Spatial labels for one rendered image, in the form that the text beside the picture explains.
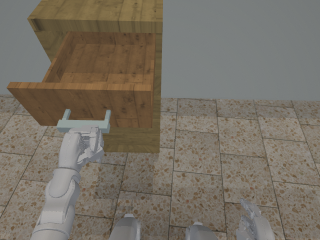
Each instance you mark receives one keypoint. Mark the cabinet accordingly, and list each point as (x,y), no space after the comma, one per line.
(51,20)

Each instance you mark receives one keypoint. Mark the handle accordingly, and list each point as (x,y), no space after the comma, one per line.
(64,125)

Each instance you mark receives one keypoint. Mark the robot left forearm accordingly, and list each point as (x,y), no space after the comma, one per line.
(57,216)

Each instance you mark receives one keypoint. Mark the robot right thigh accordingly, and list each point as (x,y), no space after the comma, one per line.
(199,232)

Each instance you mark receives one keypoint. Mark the robot left shin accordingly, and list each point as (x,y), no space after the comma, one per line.
(128,215)

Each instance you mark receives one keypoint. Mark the drawer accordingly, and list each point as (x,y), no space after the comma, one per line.
(93,72)

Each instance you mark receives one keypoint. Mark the robot right hand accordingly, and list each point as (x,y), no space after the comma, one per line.
(258,228)

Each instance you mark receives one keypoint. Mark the robot left hand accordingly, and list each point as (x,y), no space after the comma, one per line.
(87,139)

